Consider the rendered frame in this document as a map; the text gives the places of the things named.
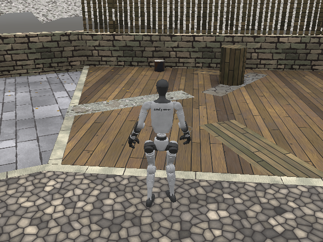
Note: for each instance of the robot left hand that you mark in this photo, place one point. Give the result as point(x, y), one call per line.
point(130, 141)

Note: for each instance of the left robot upper arm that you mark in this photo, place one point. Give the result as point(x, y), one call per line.
point(143, 114)

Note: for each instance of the humanoid robot head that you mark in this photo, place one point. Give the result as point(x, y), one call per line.
point(162, 88)

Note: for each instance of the right robot upper arm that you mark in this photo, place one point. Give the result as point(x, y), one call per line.
point(180, 114)

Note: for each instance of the robot right hand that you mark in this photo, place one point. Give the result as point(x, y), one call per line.
point(188, 139)

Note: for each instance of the robot left foot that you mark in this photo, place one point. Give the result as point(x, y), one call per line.
point(149, 202)

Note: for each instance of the left robot forearm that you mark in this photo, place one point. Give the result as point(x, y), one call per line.
point(135, 132)

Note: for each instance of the right robot forearm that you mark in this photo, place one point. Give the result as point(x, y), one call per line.
point(186, 131)

